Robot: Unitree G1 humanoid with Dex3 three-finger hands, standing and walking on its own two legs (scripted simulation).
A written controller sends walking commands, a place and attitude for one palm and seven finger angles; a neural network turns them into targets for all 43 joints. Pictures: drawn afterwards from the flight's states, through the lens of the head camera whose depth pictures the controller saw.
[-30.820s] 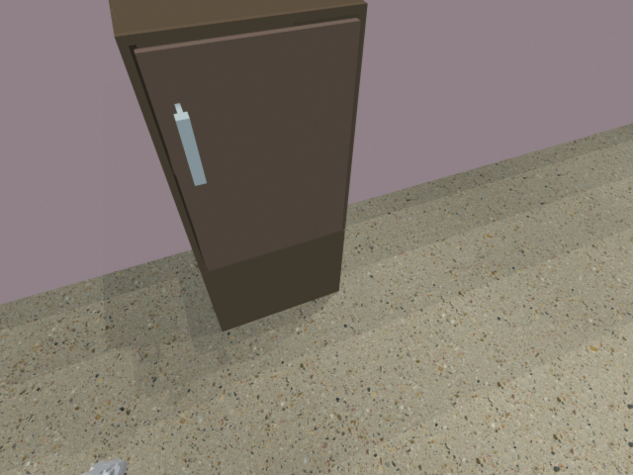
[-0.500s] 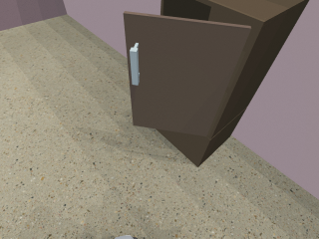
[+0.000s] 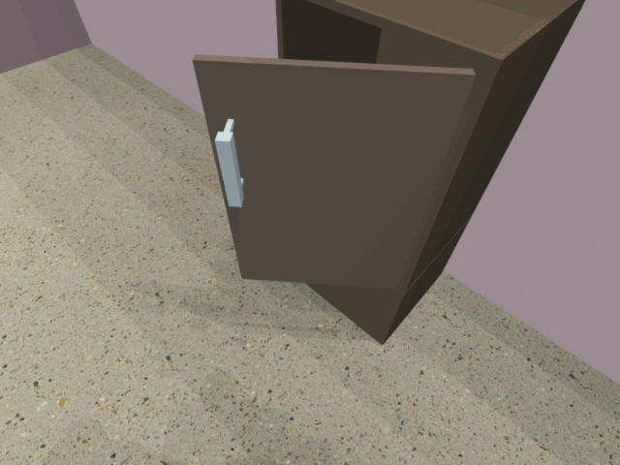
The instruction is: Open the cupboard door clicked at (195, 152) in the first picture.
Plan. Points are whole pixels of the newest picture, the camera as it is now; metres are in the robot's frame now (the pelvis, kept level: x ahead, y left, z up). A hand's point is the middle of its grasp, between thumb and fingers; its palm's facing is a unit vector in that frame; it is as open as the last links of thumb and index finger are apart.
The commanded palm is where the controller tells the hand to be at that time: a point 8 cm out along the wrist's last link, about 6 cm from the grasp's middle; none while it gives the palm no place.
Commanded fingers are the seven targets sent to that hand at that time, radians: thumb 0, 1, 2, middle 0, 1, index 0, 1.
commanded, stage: come to a stop and stand still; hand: left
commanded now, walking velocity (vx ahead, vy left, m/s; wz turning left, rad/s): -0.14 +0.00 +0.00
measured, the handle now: (233, 164) +0.58 +0.15 +0.04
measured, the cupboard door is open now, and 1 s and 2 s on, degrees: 39 39 39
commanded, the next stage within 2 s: look again from close up in 0.80 s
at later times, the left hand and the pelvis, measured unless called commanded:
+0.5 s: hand out of the picture +0.00 +0.17 -0.17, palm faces +0.00 -0.97 -0.23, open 7.4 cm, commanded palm none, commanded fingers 0.00 0.90 0.90 -0.20 -0.30 -0.20 -0.30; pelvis -0.03 -0.01 +0.00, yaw +0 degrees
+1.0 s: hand out of the picture -0.05 +0.16 -0.17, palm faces +0.00 -0.98 -0.19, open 7.4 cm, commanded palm none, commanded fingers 0.00 0.90 0.90 -0.20 -0.30 -0.20 -0.30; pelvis -0.05 -0.01 +0.01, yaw +0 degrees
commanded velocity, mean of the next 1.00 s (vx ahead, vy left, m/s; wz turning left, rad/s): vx -0.01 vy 0.00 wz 0.00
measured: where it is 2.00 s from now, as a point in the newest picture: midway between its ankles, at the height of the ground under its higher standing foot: outside the picture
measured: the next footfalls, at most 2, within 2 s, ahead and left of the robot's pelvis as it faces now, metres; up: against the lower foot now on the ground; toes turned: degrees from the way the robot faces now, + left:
none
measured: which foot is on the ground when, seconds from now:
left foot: down 0.00-1.00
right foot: down 0.00-1.00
